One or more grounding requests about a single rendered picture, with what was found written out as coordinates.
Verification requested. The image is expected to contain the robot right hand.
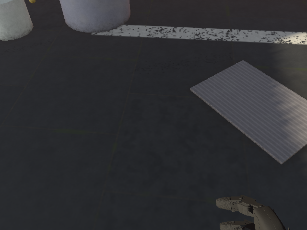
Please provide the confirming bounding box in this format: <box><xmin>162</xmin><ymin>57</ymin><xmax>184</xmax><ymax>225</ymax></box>
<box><xmin>216</xmin><ymin>195</ymin><xmax>290</xmax><ymax>230</ymax></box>

